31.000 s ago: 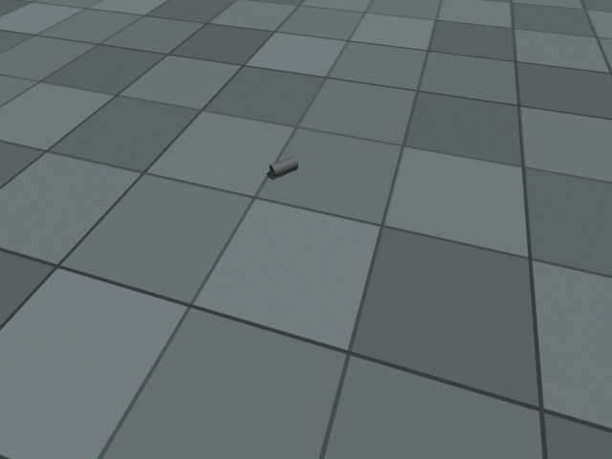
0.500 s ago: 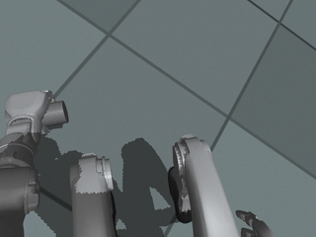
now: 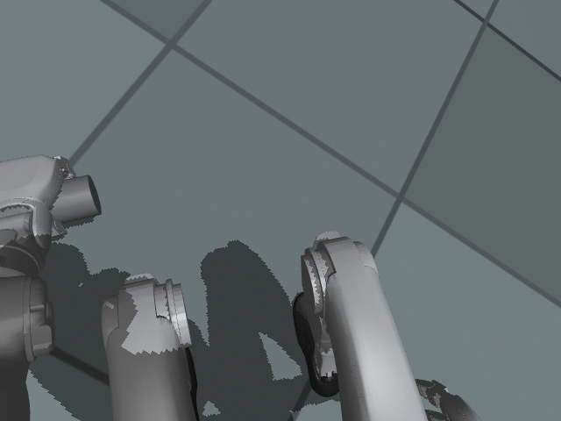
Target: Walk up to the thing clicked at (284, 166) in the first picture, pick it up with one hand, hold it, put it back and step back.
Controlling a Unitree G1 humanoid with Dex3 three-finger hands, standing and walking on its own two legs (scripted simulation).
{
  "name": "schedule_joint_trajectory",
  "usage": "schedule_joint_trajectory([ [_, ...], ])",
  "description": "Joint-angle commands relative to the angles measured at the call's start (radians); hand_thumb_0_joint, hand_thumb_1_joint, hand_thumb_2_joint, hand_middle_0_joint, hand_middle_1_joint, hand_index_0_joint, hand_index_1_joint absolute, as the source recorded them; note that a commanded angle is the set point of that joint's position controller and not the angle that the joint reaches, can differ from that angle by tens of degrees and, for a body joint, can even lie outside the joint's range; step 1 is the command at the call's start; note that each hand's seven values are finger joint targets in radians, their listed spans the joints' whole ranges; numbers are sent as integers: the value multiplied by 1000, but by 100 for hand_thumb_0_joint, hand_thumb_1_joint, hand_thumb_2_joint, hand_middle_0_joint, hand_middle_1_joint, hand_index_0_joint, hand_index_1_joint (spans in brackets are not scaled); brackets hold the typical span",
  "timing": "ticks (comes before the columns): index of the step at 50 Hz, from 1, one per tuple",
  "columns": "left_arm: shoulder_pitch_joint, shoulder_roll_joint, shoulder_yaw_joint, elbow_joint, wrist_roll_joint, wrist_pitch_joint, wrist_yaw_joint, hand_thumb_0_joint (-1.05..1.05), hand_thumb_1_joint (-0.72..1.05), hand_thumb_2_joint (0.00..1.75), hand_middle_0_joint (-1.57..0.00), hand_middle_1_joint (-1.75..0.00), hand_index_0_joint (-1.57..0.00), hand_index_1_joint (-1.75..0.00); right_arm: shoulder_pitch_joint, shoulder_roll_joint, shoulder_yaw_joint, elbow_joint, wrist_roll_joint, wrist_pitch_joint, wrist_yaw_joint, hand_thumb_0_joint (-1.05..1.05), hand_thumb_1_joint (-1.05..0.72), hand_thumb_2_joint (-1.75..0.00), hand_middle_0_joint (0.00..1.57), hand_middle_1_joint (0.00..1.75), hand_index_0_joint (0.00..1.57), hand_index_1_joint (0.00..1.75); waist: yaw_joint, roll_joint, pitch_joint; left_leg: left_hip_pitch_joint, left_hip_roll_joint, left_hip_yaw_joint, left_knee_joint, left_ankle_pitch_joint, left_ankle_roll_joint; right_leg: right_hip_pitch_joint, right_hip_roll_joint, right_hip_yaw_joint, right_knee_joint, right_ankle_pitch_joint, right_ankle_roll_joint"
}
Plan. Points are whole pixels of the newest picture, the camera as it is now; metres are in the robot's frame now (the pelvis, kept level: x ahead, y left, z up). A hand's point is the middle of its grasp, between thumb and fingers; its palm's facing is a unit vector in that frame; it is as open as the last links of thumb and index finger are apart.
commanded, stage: lower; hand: left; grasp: from above
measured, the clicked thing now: (46, 205) +0.45 +0.28 -0.21
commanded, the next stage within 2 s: rest in 0.14 s
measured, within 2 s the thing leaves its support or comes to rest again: neither
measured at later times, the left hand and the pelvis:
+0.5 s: hand (62, 207) +0.45 +0.27 -0.25, palm faces -0.46 -0.11 -0.88, open 9.2 cm; pelvis +0.01 +0.00 -0.03, yaw -3 degrees
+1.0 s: hand (70, 210) +0.46 +0.27 -0.28, palm faces -0.43 -0.15 -0.89, open 9.1 cm; pelvis +0.00 +0.01 -0.05, yaw -5 degrees
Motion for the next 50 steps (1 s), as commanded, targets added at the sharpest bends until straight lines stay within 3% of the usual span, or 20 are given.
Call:
schedule_joint_trajectory([
  [1,-313,258,43,-132,-5,-23,65,0,79,70,-118,-49,-117,-50,225,-262,-72,-3,-6,-17,-3,0,-90,-90,20,30,20,30,-12,261,-664,487,-4,117,-245,205,44,344,13,-162,-170,184,-97],
  [8,-318,284,62,-167,28,-47,125,0,85,67,-122,-49,-121,-50,206,-263,-74,1,-26,-26,20,0,-90,-90,20,30,20,30,-33,347,-697,530,0,117,-216,221,36,318,23,-175,-125,207,-93],
  [9,-340,312,84,-187,32,-49,138,0,85,68,-121,-51,-121,-51,209,-270,-75,1,-30,-27,23,0,-90,-90,20,30,20,30,-40,365,-707,534,0,114,-215,221,37,315,22,-182,-119,206,-90],
  [10,-294,314,99,-194,33,-40,150,0,84,70,-121,-51,-120,-52,203,-271,-78,-3,-26,-21,23,0,-90,-90,20,30,20,30,-13,386,-728,562,-1,112,-230,236,33,314,24,-181,-119,215,-94],
  [11,-303,295,84,-173,34,-34,156,0,85,68,-121,-51,-121,-52,201,-268,-75,-1,-35,-24,29,0,-90,-90,20,30,20,30,-41,383,-715,559,2,112,-212,231,34,302,23,-187,-108,215,-89],
  [13,-297,313,102,-183,33,-25,178,0,82,70,-120,-44,-118,-46,193,-276,-78,5,-32,-21,31,0,-89,-89,20,30,20,30,-27,386,-711,544,-1,110,-222,232,34,291,24,-188,-104,217,-90],
  [19,-355,282,57,-85,41,-10,172,0,76,63,-113,-45,-113,-45,207,-275,-50,19,-53,-32,54,0,-89,-89,20,30,20,30,-83,344,-635,479,2,107,-160,227,47,289,33,-193,-97,230,-84],
  [21,-323,337,104,-86,30,-14,179,0,76,64,-113,-47,-112,-47,211,-292,-54,22,-54,-36,55,0,-89,-89,20,30,20,30,-60,334,-653,474,1,100,-162,253,46,318,32,-197,-94,247,-82],
  [23,-291,293,81,-17,19,-14,173,0,78,63,-114,-47,-114,-47,210,-292,-40,22,-63,-44,64,0,-89,-89,20,30,20,30,-74,315,-625,465,-1,96,-159,250,44,315,31,-204,-85,240,-79],
  [26,-278,353,119,-13,27,-26,178,0,78,63,-112,-51,-113,-50,187,-309,-39,-2,-66,-48,68,0,-89,-89,20,30,20,30,-61,323,-657,465,0,89,-150,256,43,337,38,-213,-73,248,-84],
  [28,-291,341,103,13,35,-32,171,0,81,65,-115,-50,-116,-49,190,-307,-34,4,-76,-54,76,0,-89,-89,20,30,20,30,-88,310,-624,443,0,93,-128,240,44,333,40,-213,-72,243,-81],
  [29,-308,328,80,-3,34,-39,170,0,81,65,-116,-49,-116,-49,185,-303,-25,3,-75,-56,78,0,-89,-89,20,30,20,30,-83,333,-616,432,-1,91,-136,228,45,328,42,-213,-74,231,-83],
  [30,-302,399,132,-3,43,-43,179,0,82,65,-117,-48,-117,-48,197,-321,-28,6,-82,-58,79,0,-89,-89,20,30,20,30,-90,334,-615,448,2,89,-126,251,45,337,38,-220,-69,253,-78],
  [32,-273,415,152,-14,45,-49,189,0,82,67,-119,-47,-118,-48,198,-329,-28,1,-81,-59,82,0,-89,-90,20,30,20,30,-73,361,-627,474,4,85,-132,270,38,339,41,-223,-60,258,-79],
  [33,-290,386,129,-8,48,-53,192,0,85,67,-120,-47,-120,-48,189,-320,-22,1,-82,-61,87,0,-89,-90,20,30,20,30,-84,368,-622,477,5,84,-125,266,35,330,43,-225,-49,259,-82],
  [34,-307,420,147,-2,57,-61,199,0,87,65,-120,-49,-121,-49,192,-326,-17,8,-94,-65,92,0,-89,-89,20,30,20,30,-104,365,-605,472,7,83,-110,260,36,325,44,-233,-47,260,-79],
  [36,-295,393,132,-20,53,-68,209,0,85,64,-119,-46,-119,-47,168,-326,-19,-7,-88,-69,95,0,-89,-90,20,30,20,30,-94,369,-607,470,8,80,-111,254,35,323,46,-235,-44,254,-78],
  [42,-310,405,116,-2,66,-76,237,0,87,63,-120,-47,-120,-47,159,-339,-6,6,-101,-90,112,0,-89,-90,20,30,20,30,-114,400,-568,464,10,77,-96,228,34,311,52,-243,-41,242,-73],
  [45,-278,432,151,24,69,-70,252,0,88,63,-121,-46,-121,-46,169,-357,-11,14,-107,-97,121,0,-89,-90,20,30,20,30,-109,409,-562,490,14,65,-104,260,26,298,50,-256,-25,257,-69],
  [50,-278,418,137,76,72,-58,264,0,87,62,-119,-48,-120,-47,148,-365,0,6,-116,-104,137,0,-89,-90,20,30,20,30,-121,413,-527,464,14,46,-121,228,25,280,52,-267,-19,232,-69],
])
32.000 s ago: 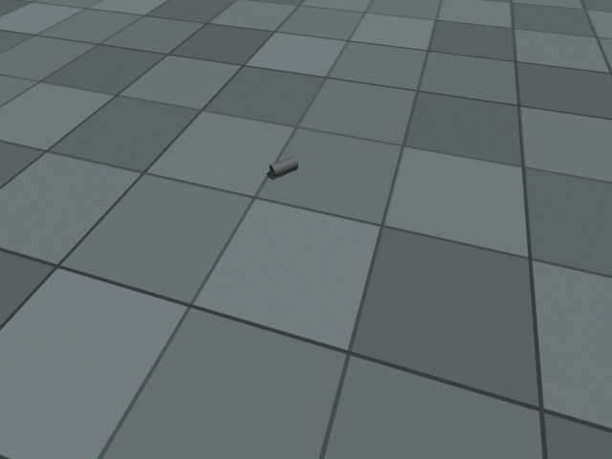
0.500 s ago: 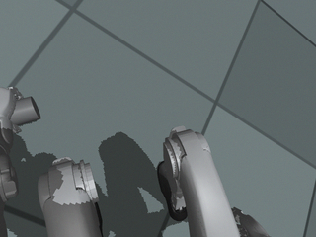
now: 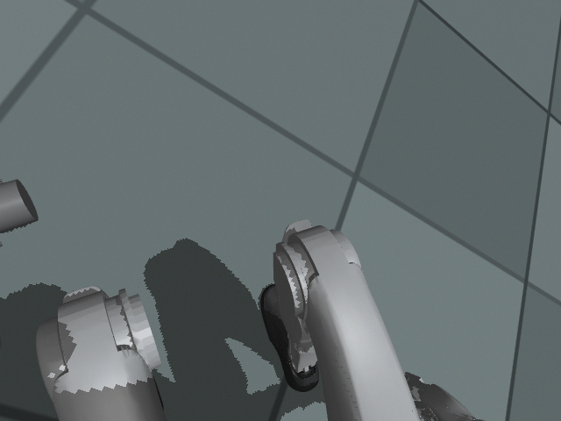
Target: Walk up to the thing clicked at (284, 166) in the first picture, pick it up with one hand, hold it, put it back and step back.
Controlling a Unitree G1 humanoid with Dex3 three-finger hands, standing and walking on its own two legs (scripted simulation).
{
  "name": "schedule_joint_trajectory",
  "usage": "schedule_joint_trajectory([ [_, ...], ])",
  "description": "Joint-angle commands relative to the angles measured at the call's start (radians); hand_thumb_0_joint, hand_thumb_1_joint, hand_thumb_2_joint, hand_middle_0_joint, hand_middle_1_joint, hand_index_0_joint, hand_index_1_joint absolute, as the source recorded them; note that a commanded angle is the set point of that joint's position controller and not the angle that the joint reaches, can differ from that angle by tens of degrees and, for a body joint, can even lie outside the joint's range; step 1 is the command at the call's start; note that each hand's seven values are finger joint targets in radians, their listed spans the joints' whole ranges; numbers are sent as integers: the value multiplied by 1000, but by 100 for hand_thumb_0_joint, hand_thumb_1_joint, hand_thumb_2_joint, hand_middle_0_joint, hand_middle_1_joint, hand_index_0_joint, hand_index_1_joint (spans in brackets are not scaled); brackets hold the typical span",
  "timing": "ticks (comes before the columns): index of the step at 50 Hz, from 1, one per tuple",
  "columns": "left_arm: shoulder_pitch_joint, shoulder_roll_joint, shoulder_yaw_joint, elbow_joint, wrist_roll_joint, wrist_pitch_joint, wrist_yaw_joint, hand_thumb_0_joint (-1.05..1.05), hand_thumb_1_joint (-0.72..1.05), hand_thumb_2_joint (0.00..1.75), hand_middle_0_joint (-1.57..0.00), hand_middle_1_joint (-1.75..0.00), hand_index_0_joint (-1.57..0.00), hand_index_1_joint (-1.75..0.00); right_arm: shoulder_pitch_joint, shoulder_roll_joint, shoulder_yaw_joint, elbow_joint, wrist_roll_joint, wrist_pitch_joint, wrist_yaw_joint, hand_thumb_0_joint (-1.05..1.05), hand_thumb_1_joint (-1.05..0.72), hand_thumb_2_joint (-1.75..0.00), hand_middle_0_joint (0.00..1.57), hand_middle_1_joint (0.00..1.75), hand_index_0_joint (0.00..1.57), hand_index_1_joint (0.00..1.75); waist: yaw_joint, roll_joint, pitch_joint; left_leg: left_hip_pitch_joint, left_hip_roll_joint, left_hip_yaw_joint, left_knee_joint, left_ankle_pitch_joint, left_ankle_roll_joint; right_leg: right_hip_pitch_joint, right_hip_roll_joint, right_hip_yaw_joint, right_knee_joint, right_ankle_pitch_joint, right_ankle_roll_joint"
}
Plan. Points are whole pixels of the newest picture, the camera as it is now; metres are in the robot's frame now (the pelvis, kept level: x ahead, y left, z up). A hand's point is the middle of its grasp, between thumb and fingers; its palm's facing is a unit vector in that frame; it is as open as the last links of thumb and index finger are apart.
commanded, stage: rest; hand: left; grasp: from above
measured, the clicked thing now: out of the picture +0.44 +0.31 -0.25
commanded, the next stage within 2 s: open in 0.58 s
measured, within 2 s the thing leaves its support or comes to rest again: rests again in 1.34 s
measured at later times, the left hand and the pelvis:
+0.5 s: hand out of the picture +0.42 +0.30 -0.24, palm faces -0.44 -0.19 -0.88, open 9.2 cm; pelvis +0.00 +0.00 +0.00, yaw -1 degrees
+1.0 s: hand out of the picture +0.43 +0.30 -0.25, palm faces -0.42 -0.17 -0.89, open 10.1 cm; pelvis -0.01 +0.01 +0.00, yaw -2 degrees
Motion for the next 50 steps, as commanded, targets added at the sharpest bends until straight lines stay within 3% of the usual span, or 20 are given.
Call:
schedule_joint_trajectory([
  [1,-283,239,3,-82,-7,8,64,0,86,63,-119,-48,-119,-48,185,-315,-82,12,1,-8,3,0,-89,-90,20,30,20,30,-24,496,-652,532,19,132,-320,255,14,311,22,-209,-141,227,-90],
  [2,-300,214,-13,-76,-10,10,60,0,86,64,-118,-49,-118,-48,178,-319,-83,4,-3,-14,5,0,-89,-90,20,30,20,30,-41,482,-644,538,22,124,-313,259,13,302,19,-210,-140,233,-85],
  [4,-321,244,-8,-61,-3,10,59,0,85,63,-117,-51,-117,-50,179,-322,-71,7,-3,-22,11,0,-89,-90,20,30,20,30,-53,473,-613,513,22,125,-300,242,16,304,18,-209,-136,226,-85],
  [5,-306,230,-17,-75,-8,10,61,0,83,64,-117,-49,-117,-49,171,-327,-74,-1,-2,-24,10,0,-89,-90,20,30,20,30,-38,480,-636,528,20,123,-312,248,15,310,22,-207,-147,225,-86],
  [7,-306,267,15,-56,-9,4,71,0,85,62,-117,-49,-118,-49,183,-321,-58,11,-7,-26,15,0,-89,-90,20,30,20,30,-45,471,-623,505,21,116,-309,249,16,323,20,-210,-141,228,-84],
  [9,-327,247,-12,-51,-6,2,71,0,83,62,-116,-50,-116,-50,168,-328,-61,5,-10,-35,18,0,-89,-90,20,30,20,30,-58,456,-607,495,21,122,-295,223,19,325,24,-207,-148,216,-84],
  [11,-314,269,5,-56,-3,-3,74,0,81,62,-114,-50,-115,-50,172,-335,-58,7,-10,-39,21,0,-89,-90,20,30,20,30,-53,481,-623,528,24,106,-311,246,13,318,24,-216,-139,226,-81],
  [17,-316,268,-18,-30,1,-13,83,0,79,58,-113,-50,-114,-49,156,-329,-28,9,-20,-55,36,0,-90,-90,20,30,20,30,-73,460,-610,512,27,108,-275,266,15,372,30,-214,-145,262,-77],
  [18,-306,278,-5,-26,3,-15,90,0,78,59,-112,-49,-113,-48,172,-335,-29,11,-22,-56,36,0,-90,-90,20,30,20,30,-75,466,-613,519,26,107,-284,290,16,376,28,-217,-146,277,-75],
  [19,-312,266,-23,-7,4,-13,85,0,80,58,-113,-51,-114,-49,156,-327,-21,10,-20,-61,40,0,-90,-90,20,30,20,30,-77,453,-588,499,26,109,-269,273,16,368,27,-215,-139,267,-77],
  [23,-321,267,-36,6,-2,-14,96,0,82,62,-115,-52,-116,-51,148,-352,-25,11,-20,-72,41,0,-90,-90,20,30,20,30,-83,470,-556,495,30,92,-294,235,13,335,29,-223,-144,229,-81],
  [24,-312,278,-23,17,-1,-14,100,0,81,61,-114,-52,-115,-51,147,-348,-18,5,-23,-73,43,0,-89,-90,20,30,20,30,-78,457,-559,501,31,82,-304,237,11,328,26,-229,-141,225,-80],
  [25,-310,265,-43,17,0,-13,101,0,81,61,-114,-51,-115,-50,138,-348,-19,8,-21,-74,44,0,-90,-90,20,30,20,30,-75,462,-559,502,34,82,-299,231,9,334,30,-226,-142,223,-82],
  [26,-316,270,-37,29,2,-13,102,0,82,61,-115,-52,-116,-51,148,-351,-12,-1,-27,-77,49,0,-90,-90,20,30,20,30,-90,459,-553,501,32,85,-293,233,11,336,28,-231,-139,227,-78],
  [34,-325,261,-82,44,-5,-6,104,0,83,62,-115,-54,-116,-53,119,-363,7,-11,-23,-103,59,0,-90,-90,20,30,20,30,-95,439,-517,475,35,74,-286,196,13,342,33,-227,-155,206,-81],
  [38,-324,262,-89,24,-9,1,115,0,51,56,-83,-53,-84,-53,115,-367,1,-5,-21,-107,59,0,-89,-90,20,30,20,30,-84,451,-550,487,40,65,-295,216,9,359,36,-222,-161,222,-85],
  [41,-324,255,-87,35,-15,3,116,0,27,50,-64,-54,-65,-53,115,-370,1,-9,-21,-111,65,0,-89,-90,20,30,20,30,-87,455,-521,485,41,53,-311,197,4,326,30,-230,-151,202,-85],
  [44,-336,273,-77,35,-24,7,117,0,3,53,-53,-58,-55,-57,124,-370,10,-14,-18,-116,68,0,-89,-90,20,30,20,30,-96,439,-526,480,39,61,-298,199,9,361,30,-224,-163,217,-84],
  [50,-316,279,-73,36,-31,18,108,0,-11,63,-44,-68,-44,-67,120,-363,16,-14,-14,-128,74,0,-90,-90,20,30,20,30,-89,465,-534,498,40,62,-294,221,5,370,28,-225,-151,234,-84],
])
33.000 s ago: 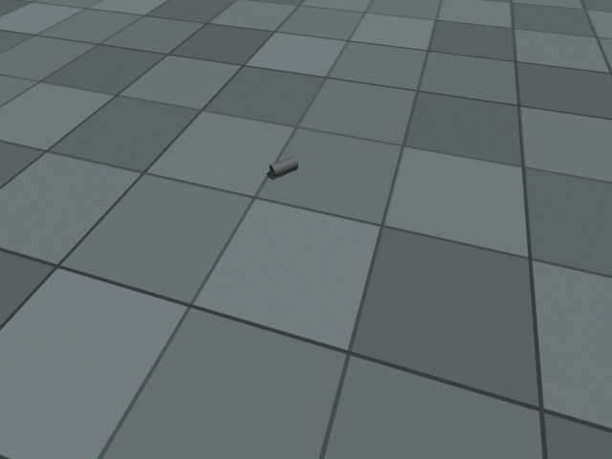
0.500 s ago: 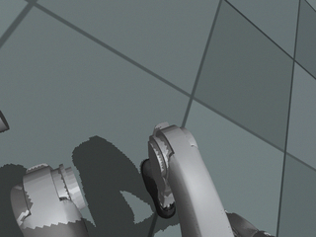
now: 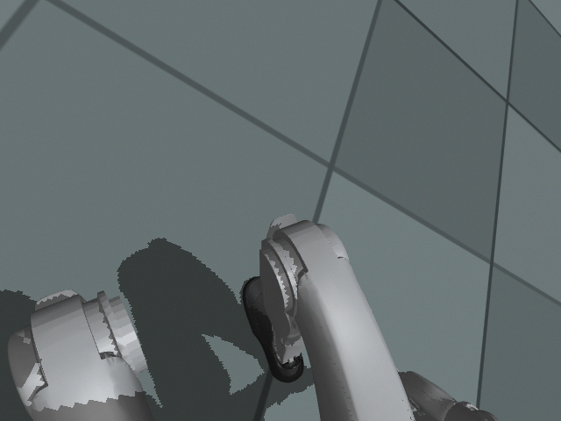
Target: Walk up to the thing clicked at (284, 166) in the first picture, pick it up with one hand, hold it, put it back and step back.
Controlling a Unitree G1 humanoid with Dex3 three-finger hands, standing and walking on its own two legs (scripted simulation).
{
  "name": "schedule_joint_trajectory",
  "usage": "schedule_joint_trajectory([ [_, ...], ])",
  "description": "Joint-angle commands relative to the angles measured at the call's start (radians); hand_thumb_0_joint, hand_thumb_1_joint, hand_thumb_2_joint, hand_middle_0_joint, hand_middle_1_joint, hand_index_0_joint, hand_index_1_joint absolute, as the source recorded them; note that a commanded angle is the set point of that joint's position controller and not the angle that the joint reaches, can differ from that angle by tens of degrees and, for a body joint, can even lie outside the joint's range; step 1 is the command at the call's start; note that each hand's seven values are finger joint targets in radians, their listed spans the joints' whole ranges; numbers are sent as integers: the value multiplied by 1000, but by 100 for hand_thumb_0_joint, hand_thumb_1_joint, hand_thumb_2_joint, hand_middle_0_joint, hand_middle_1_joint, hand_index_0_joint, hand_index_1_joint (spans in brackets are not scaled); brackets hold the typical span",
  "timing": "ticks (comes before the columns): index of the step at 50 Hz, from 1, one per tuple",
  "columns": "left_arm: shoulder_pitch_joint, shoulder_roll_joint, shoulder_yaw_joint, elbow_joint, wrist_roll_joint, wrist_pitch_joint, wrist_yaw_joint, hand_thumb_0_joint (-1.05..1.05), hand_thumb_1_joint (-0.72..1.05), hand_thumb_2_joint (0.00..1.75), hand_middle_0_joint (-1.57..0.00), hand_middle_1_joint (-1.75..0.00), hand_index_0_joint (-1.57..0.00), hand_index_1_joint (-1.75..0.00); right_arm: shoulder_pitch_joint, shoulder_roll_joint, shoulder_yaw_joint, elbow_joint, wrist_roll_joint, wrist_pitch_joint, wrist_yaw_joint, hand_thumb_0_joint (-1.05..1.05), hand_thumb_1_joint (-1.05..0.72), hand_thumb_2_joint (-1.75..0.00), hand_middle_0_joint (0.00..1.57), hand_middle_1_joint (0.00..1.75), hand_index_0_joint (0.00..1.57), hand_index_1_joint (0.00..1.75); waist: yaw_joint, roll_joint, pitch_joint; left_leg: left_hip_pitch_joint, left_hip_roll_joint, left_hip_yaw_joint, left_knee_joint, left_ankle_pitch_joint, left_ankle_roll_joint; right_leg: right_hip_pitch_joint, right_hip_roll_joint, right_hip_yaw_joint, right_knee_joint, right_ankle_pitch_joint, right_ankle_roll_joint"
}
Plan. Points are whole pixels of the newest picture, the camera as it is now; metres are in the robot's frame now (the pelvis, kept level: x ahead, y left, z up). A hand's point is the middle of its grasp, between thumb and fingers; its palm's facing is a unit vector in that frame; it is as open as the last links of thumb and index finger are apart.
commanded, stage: open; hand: left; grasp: from above
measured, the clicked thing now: out of the picture +0.43 +0.32 -0.26
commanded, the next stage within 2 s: withdraw in 0.60 s
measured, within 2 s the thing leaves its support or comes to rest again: rests again in 0.34 s
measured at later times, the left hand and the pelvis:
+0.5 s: hand out of the picture +0.42 +0.32 -0.24, palm faces -0.45 -0.20 -0.87, open 12.8 cm; pelvis +0.00 +0.00 +0.00, yaw +0 degrees
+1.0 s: hand out of the picture +0.45 +0.34 -0.19, palm faces -0.31 -0.16 -0.94, open 13.4 cm; pelvis +0.01 +0.00 +0.01, yaw +1 degrees
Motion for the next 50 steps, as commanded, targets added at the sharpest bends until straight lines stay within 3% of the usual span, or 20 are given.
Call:
schedule_joint_trajectory([
  [1,-250,192,4,-106,-11,8,33,0,-11,64,-42,-69,-43,-68,167,-337,-94,12,10,-11,1,0,-89,-90,20,30,20,30,-59,507,-613,480,36,104,-315,234,-5,325,15,-184,-132,223,-83],
  [5,-210,218,36,-103,-19,19,29,0,-17,69,-38,-73,-39,-73,187,-340,-98,16,16,-4,-1,0,-90,-90,20,30,20,30,-41,553,-654,517,35,106,-329,288,-12,353,20,-181,-126,265,-89],
  [7,-214,199,25,-101,-19,23,17,0,-19,72,-35,-77,-36,-76,190,-342,-96,9,10,-7,5,0,-89,-90,20,30,20,30,-56,554,-630,522,35,106,-332,296,-13,332,18,-188,-121,264,-88],
  [9,-206,218,40,-126,-30,23,13,0,-22,74,-34,-77,-34,-77,187,-340,-100,9,17,0,1,0,-89,-90,20,30,20,30,-35,580,-660,539,36,98,-347,301,-17,328,16,-189,-115,260,-92],
  [16,-226,176,8,-103,-41,-2,-13,0,-31,82,-26,-86,-26,-86,212,-334,-90,6,14,15,-7,0,-89,-90,20,30,20,30,-75,464,-607,442,31,120,-311,246,7,361,23,-176,-163,236,-87],
  [20,-231,184,-5,-107,-45,-28,-23,0,-34,85,-23,-88,-23,-88,204,-335,-85,5,21,14,-20,0,-89,-90,20,30,20,30,-65,467,-585,451,33,104,-337,202,3,322,15,-185,-155,187,-89],
  [25,-232,191,-19,-110,-18,-50,-3,0,-35,88,-22,-91,-22,-91,184,-330,-75,-11,13,26,-29,0,-89,-90,20,30,20,30,-64,490,-607,487,38,95,-348,208,-6,335,19,-189,-146,198,-88],
  [26,-243,216,-7,-120,-5,-49,9,0,-36,90,-20,-93,-20,-93,185,-335,-74,-11,11,28,-32,0,-89,-90,20,30,20,30,-55,506,-621,494,36,96,-351,221,-7,335,19,-189,-144,206,-89],
  [30,-233,211,-4,-116,13,-34,44,0,-36,89,-19,-92,-19,-92,175,-332,-76,-10,0,28,-32,0,-88,-90,20,30,20,30,-59,516,-614,499,37,108,-339,230,-9,331,22,-184,-152,219,-91],
  [34,-227,212,8,-108,12,-5,62,0,-36,90,-18,-95,-18,-94,177,-341,-80,-10,0,17,-20,0,-88,-90,20,30,20,30,-66,531,-600,512,41,106,-332,271,-13,326,20,-187,-145,254,-88],
  [37,-229,225,21,-91,-10,21,60,0,-42,92,-16,-92,-16,-91,181,-355,-90,-4,5,12,-19,0,-90,-90,20,30,20,30,-68,516,-593,487,38,109,-345,239,-8,334,19,-181,-161,229,-92],
  [41,-256,283,54,-196,-26,33,10,0,-41,91,-18,-89,-18,-89,192,-364,-112,-9,20,7,-22,0,-91,-90,20,30,20,30,-41,554,-652,508,35,119,-344,229,-5,344,8,-170,-150,215,-91],
  [42,-272,326,84,-273,-33,30,-2,0,-41,91,-18,-89,-18,-90,195,-362,-122,-4,26,10,-27,0,-91,-90,20,30,20,30,-12,617,-729,565,36,119,-363,255,-12,367,8,-166,-147,225,-97],
  [44,-250,320,112,-363,-47,25,-38,0,-41,91,-20,-87,-19,-88,194,-344,-137,1,34,13,-23,0,-91,-91,20,30,20,30,11,680,-816,645,36,113,-361,305,-22,351,1,-169,-121,252,-98],
  [47,-117,223,90,-475,-68,34,-99,0,-41,91,-20,-86,-18,-88,206,-310,-184,5,57,46,-22,0,-91,-91,20,30,20,30,56,737,-889,688,29,132,-402,352,-35,342,3,-156,-132,269,-108],
  [49,-93,101,25,-574,-100,48,-153,0,-41,91,-20,-87,-18,-88,201,-295,-228,13,84,74,-20,0,-91,-91,20,30,20,30,85,758,-897,684,27,149,-429,359,-37,294,2,-140,-147,257,-116],
  [50,-97,79,15,-653,-114,57,-177,0,-43,93,-18,-89,-17,-90,213,-296,-246,14,101,92,-22,0,-90,-90,20,30,20,30,109,755,-942,699,26,157,-445,386,-35,293,1,-130,-166,269,-120],
])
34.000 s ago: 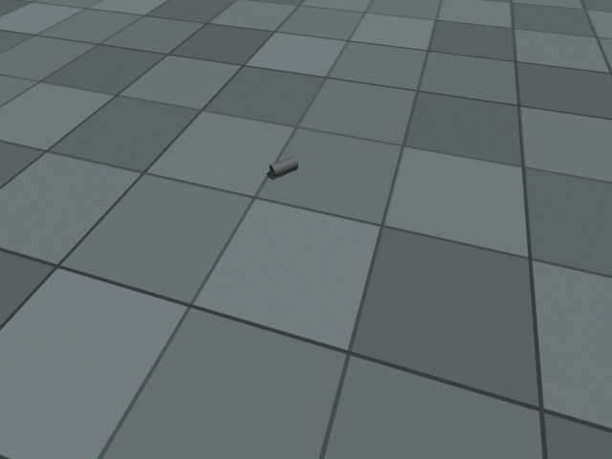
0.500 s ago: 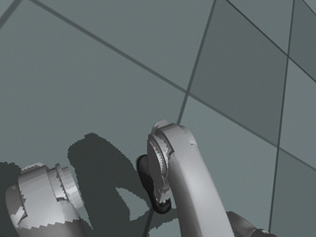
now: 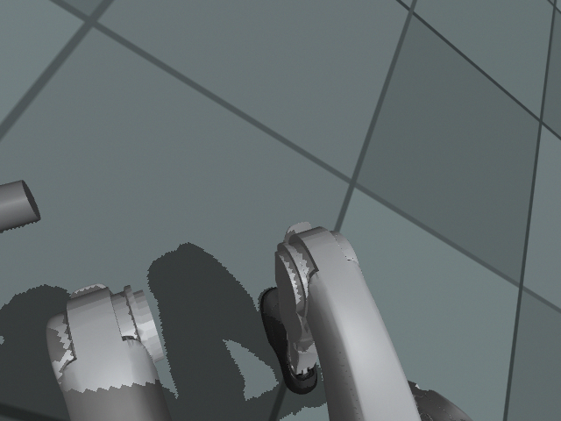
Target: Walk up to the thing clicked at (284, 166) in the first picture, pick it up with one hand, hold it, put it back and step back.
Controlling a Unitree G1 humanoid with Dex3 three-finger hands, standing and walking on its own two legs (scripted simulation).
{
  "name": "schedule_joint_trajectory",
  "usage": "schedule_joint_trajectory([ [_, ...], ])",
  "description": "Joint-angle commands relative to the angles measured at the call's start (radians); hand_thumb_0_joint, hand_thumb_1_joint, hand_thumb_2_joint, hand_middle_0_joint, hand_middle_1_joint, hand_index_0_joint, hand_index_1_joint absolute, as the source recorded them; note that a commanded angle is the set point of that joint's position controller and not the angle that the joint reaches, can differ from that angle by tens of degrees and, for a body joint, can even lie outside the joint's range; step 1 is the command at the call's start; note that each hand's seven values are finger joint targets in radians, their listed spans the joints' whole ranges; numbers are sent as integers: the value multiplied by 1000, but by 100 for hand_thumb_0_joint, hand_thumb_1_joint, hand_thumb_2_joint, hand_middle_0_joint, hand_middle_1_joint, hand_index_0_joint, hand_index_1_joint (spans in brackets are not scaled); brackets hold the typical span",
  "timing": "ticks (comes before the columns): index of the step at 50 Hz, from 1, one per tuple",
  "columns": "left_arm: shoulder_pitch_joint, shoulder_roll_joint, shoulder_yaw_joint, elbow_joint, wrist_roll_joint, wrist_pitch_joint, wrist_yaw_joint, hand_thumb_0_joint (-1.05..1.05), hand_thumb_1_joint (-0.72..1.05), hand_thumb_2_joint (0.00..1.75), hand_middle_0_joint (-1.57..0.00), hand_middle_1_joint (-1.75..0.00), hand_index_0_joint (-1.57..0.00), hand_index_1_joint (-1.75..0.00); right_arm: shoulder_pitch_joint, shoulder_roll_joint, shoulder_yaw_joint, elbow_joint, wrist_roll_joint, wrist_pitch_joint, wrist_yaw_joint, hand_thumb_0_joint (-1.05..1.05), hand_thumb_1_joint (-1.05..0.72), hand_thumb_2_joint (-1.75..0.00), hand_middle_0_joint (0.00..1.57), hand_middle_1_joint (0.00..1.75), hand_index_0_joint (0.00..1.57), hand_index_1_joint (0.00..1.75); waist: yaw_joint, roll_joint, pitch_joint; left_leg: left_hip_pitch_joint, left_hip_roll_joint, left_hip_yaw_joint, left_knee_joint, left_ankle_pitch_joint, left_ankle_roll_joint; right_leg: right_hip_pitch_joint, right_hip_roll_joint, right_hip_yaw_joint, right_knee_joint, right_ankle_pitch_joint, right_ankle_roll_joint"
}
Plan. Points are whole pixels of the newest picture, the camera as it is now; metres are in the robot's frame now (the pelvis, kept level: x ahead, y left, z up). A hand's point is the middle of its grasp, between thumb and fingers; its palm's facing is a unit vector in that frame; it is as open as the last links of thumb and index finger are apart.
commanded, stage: withdraw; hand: left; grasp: from above
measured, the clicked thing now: out of the picture +0.44 +0.32 -0.27
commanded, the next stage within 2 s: home in 0.60 s
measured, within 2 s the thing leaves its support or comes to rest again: neither
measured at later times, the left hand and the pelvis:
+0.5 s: hand out of the picture +0.39 +0.31 -0.09, palm faces -0.52 -0.11 -0.85, open 13.4 cm; pelvis -0.02 -0.02 +0.05, yaw +8 degrees
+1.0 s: hand out of the picture +0.44 +0.34 -0.09, palm faces -0.27 -0.16 -0.95, open 12.4 cm; pelvis +0.00 +0.00 +0.05, yaw +6 degrees
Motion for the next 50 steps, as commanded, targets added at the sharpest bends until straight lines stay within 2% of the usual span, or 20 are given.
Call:
schedule_joint_trajectory([
  [1,-226,85,-85,-365,-63,31,-63,0,-43,94,-17,-90,-16,-91,136,-291,-171,-20,80,55,-12,0,-90,-90,20,30,20,30,74,679,-865,675,24,147,-422,389,-21,287,22,-126,-159,278,-110],
  [3,-196,-23,-159,-360,-87,55,-122,0,-41,93,-18,-89,-17,-90,178,-269,-186,-5,101,90,-16,0,-90,-90,20,30,20,30,65,550,-783,597,21,161,-440,345,-2,281,21,-112,-203,259,-108],
  [5,-196,-3,-150,-376,-89,73,-169,0,-38,92,-20,-88,-19,-89,215,-282,-208,-22,120,125,-33,0,-90,-90,20,30,20,30,57,456,-770,581,18,158,-462,341,7,315,16,-100,-236,271,-106],
  [8,-256,-74,-187,-399,-123,77,-239,0,-36,90,-23,-86,-21,-87,230,-255,-216,-42,141,169,-57,0,-90,-90,20,30,20,30,55,341,-759,559,10,139,-503,287,18,344,7,-80,-270,238,-105],
  [14,-262,-46,-198,-264,-126,33,-335,0,-42,95,-20,-90,-18,-92,187,-211,-199,-84,155,201,-141,0,-90,-91,20,30,20,30,53,144,-631,421,-13,176,-534,95,47,398,2,-36,-374,46,-95],
  [18,-272,-21,-202,-215,-99,-16,-342,0,-43,96,-18,-92,-17,-94,151,-182,-173,-98,151,212,-189,0,-90,-90,20,30,20,30,66,130,-593,384,-20,213,-528,57,49,412,0,-17,-398,-27,-97],
  [25,-425,110,-156,-185,-12,-131,-238,0,-40,93,-19,-91,-18,-91,145,-182,-130,-104,127,212,-235,0,-90,-90,20,30,20,30,61,222,-679,389,-20,227,-459,82,44,367,1,-10,-345,-28,-102],
  [27,-413,97,-150,-109,13,-148,-191,0,-43,95,-15,-94,-15,-94,164,-188,-124,-95,111,207,-237,0,-89,-90,20,30,20,30,44,234,-685,416,-19,224,-442,115,41,355,3,-24,-326,7,-101],
  [31,-468,136,-119,-60,61,-161,-90,0,-47,97,-11,-98,-12,-98,196,-210,-122,-68,84,187,-235,0,-89,-89,20,30,20,30,28,333,-717,487,-14,214,-442,149,29,314,5,-62,-285,64,-104],
  [32,-471,158,-99,-83,70,-157,-68,0,-47,97,-11,-98,-12,-98,203,-213,-124,-68,78,185,-234,0,-89,-89,20,30,20,30,45,369,-758,520,-14,216,-441,167,25,317,5,-68,-272,82,-105],
  [35,-456,166,-71,-145,80,-128,-13,0,-33,93,-23,-88,-23,-86,224,-223,-139,-40,63,170,-222,0,-88,-89,20,30,20,30,30,460,-819,599,-8,216,-425,242,17,297,0,-87,-222,167,-99],
  [37,-427,213,-8,-269,66,-95,17,0,-32,94,-24,-86,-23,-84,230,-233,-165,-41,70,166,-215,0,-88,-89,20,30,20,30,70,540,-941,701,-7,215,-436,328,7,303,-10,-92,-191,237,-101],
  [38,-388,174,-25,-255,47,-70,19,0,-37,88,-17,-92,-19,-90,217,-218,-172,-49,71,161,-203,0,-89,-89,20,30,20,30,68,561,-957,719,-3,220,-432,334,5,298,-9,-89,-180,245,-108],
  [39,-420,181,-8,-312,33,-55,24,0,-29,92,-25,-84,-22,-82,223,-228,-185,-42,70,159,-197,0,-88,-89,20,30,20,30,61,556,-971,715,-2,220,-435,335,5,297,-12,-91,-184,254,-105],
  [40,-369,184,6,-356,17,-33,22,0,-21,89,-24,-76,-22,-74,224,-229,-198,-47,81,161,-192,0,-88,-90,20,30,20,30,101,589,-1021,754,-4,223,-463,362,0,313,-15,-85,-192,270,-112],
  [42,-326,168,10,-389,-23,15,-3,0,-13,88,-23,-61,-21,-63,241,-224,-218,-48,95,164,-179,0,-89,-90,20,30,20,30,113,592,-1054,766,0,236,-474,382,4,357,-15,-71,-214,291,-117],
  [43,-298,171,23,-426,-51,37,-20,0,-13,81,-22,-55,-20,-57,247,-227,-232,-49,109,170,-177,0,-89,-90,20,30,20,30,142,583,-1075,763,0,239,-497,393,5,375,-18,-65,-233,296,-117],
  [46,-212,86,-14,-422,-134,103,-107,0,9,77,-20,-45,-19,-46,275,-213,-243,-42,137,187,-167,0,-89,-90,20,30,20,30,158,504,-1029,738,2,223,-549,389,15,407,-15,-57,-285,284,-115],
  [48,-128,12,-42,-420,-218,137,-183,0,25,75,-19,-38,-18,-39,283,-202,-246,-44,155,197,-165,0,-89,-90,20,30,20,30,161,410,-966,707,1,210,-577,366,26,435,-6,-54,-336,255,-110],
  [50,25,-19,-27,-507,-312,170,-269,0,31,74,-18,-35,-18,-36,248,-211,-252,-104,178,210,-170,0,-90,-90,20,30,20,30,184,322,-953,719,4,191,-624,383,28,505,-9,-49,-376,265,-102],
])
